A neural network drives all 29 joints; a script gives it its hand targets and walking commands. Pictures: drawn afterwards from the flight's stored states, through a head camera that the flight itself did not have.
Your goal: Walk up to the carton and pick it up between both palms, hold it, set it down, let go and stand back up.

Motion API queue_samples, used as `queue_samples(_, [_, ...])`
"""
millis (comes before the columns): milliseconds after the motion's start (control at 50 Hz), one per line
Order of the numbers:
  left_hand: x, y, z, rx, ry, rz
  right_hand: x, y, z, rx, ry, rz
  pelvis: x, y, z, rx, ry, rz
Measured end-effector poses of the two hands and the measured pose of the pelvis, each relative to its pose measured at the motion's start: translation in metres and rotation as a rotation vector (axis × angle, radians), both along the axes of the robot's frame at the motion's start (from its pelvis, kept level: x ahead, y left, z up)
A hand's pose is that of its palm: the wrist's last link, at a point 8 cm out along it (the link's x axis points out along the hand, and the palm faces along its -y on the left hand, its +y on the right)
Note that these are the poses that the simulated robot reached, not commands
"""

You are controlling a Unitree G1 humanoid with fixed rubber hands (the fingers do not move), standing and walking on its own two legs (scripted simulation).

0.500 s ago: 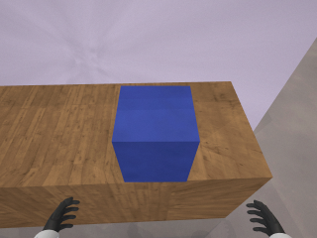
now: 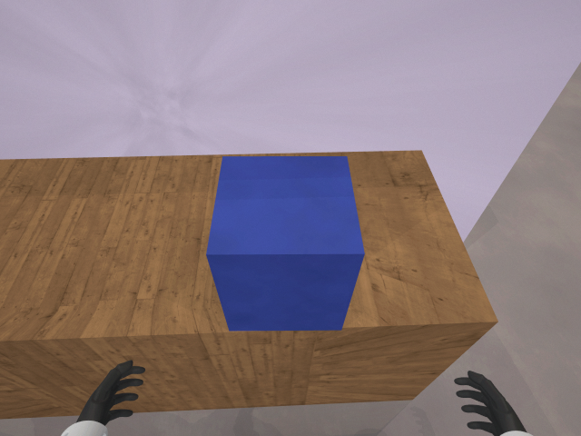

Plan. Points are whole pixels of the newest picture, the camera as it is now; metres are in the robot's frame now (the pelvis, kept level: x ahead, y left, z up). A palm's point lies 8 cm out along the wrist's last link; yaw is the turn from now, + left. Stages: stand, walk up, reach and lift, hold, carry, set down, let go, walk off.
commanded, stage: stand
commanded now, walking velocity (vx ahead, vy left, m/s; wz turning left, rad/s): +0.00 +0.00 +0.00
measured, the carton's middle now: (285, 247) +0.42 +0.02 -0.04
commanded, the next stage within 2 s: walk up in 0.82 s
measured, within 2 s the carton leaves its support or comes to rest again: neither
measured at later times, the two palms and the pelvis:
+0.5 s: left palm (94, 423) +0.15 +0.27 -0.07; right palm out of the picture +0.14 -0.29 -0.07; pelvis +0.00 +0.00 +0.00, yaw +0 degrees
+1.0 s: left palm (89, 430) +0.14 +0.28 -0.07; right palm out of the picture +0.12 -0.29 -0.07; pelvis -0.01 +0.00 +0.00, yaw +0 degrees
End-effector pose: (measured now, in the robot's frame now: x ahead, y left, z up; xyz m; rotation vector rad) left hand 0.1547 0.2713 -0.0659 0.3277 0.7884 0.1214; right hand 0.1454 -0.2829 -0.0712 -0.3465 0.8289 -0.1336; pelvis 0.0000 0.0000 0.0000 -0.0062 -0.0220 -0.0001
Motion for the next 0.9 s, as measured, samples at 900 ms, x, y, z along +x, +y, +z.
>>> queue_samples(900, [-0.010,0.003,0.001,0.005,-0.009,-0.001,-0.018,-0.007,-0.003,-0.015,0.028,-0.014,-0.010,0.000,0.000,0.000,-0.014,0.000])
